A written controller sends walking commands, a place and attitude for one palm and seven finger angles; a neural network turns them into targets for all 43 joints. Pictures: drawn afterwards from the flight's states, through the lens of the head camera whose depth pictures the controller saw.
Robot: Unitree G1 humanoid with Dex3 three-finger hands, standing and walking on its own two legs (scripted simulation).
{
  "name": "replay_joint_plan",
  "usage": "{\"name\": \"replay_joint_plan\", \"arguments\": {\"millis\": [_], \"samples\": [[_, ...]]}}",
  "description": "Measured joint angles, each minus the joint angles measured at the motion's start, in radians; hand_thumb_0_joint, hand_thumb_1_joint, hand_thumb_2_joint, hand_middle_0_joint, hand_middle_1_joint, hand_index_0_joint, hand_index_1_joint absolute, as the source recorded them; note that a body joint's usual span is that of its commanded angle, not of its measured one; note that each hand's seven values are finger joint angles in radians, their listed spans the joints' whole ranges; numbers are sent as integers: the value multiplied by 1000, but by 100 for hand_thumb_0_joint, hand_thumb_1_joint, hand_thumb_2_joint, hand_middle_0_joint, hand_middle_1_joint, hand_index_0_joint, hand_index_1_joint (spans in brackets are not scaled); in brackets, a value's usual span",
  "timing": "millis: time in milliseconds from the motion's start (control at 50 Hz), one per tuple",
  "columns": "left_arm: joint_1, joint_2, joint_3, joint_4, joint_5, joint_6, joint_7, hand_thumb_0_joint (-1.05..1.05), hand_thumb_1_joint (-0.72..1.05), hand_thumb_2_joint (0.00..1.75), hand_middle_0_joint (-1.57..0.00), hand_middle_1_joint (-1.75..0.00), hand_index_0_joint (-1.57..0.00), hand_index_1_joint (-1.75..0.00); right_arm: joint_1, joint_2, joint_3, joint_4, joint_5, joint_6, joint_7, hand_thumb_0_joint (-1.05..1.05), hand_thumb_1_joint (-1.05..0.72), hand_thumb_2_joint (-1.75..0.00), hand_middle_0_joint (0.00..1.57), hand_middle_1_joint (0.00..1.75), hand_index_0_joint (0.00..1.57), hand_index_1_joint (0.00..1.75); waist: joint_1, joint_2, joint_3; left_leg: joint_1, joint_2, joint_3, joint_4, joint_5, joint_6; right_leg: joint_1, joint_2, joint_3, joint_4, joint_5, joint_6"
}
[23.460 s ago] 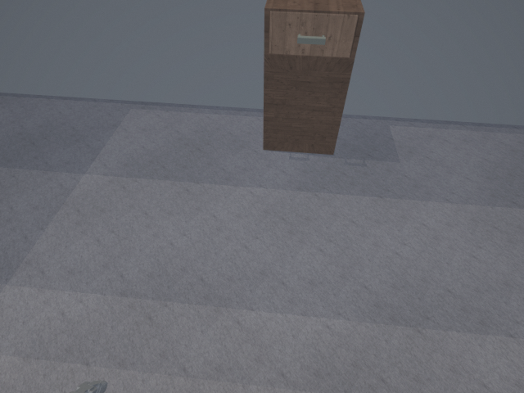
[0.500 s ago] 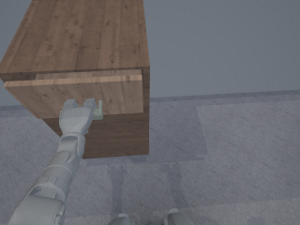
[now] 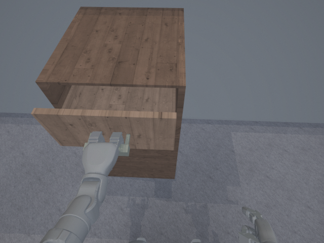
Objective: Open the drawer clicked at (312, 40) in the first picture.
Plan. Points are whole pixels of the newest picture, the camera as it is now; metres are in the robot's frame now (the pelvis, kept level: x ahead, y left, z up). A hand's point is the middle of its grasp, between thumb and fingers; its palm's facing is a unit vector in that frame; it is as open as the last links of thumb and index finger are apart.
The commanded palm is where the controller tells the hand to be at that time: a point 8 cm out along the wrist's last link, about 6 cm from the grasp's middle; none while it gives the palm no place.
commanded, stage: pull the drawer open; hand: left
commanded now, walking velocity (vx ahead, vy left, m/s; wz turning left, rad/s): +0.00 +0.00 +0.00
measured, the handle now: (108, 142) +0.38 +0.18 -0.03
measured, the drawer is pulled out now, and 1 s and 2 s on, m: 0.10 0.29 0.30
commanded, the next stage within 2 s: open the thumb to release the handle in 1.48 s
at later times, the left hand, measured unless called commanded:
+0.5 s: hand (101, 194) +0.25 +0.17 -0.05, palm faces -0.05 -0.12 -0.99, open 6.1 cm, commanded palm +0.20 +0.18 +0.01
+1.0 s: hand out of the picture +0.14 +0.17 -0.04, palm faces -0.11 -0.16 -0.98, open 6.3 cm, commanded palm +0.09 +0.18 +0.01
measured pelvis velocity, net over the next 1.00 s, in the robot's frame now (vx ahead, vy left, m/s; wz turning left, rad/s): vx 0.00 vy -0.02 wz -0.03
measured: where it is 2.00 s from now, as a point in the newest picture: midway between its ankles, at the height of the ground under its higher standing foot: outside the picture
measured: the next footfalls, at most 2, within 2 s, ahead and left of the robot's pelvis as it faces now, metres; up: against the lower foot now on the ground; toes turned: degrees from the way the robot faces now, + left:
none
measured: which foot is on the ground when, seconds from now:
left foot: down 0.00-1.00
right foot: down 0.00-1.00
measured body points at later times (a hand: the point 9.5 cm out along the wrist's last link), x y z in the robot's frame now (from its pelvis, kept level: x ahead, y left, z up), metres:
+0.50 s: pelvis +0.01 -0.01 +0.00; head +0.07 -0.02 +0.45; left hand +0.24 +0.18 +0.01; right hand +0.13 -0.27 -0.11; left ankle -0.03 +0.09 -0.68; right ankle -0.01 -0.11 -0.68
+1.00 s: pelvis +0.00 -0.02 -0.02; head +0.04 -0.05 +0.42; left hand +0.14 +0.18 +0.01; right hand +0.22 -0.22 -0.10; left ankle -0.03 +0.09 -0.68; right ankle -0.01 -0.11 -0.68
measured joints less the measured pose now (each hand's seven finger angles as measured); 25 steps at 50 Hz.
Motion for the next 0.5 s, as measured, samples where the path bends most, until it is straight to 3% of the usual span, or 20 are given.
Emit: {"name": "replay_joint_plan", "arguments": {"millis": [180,360,500], "samples": [[32,17,56,-19,-12,-25,-31,2,66,76,-32,-135,-41,-133,48,15,12,-8,4,-2,5,0,-91,-90,21,30,20,30,-16,-2,-2,7,11,16,-9,7,-6,-6,11,15,1,10,-8],[294,21,85,-245,-36,-18,-13,4,67,73,-28,-135,-40,-132,113,-15,-6,-16,-2,2,33,1,-91,-90,21,30,20,30,-40,0,0,50,24,45,-44,5,-7,22,26,47,-22,15,-8],[500,14,64,-406,-18,-30,31,4,67,73,-28,-135,-40,-132,95,-31,-16,-29,-16,-7,52,1,-91,-90,20,30,20,30,-27,0,-5,51,23,46,-20,-15,-7,22,26,47,3,-6,-8]]}}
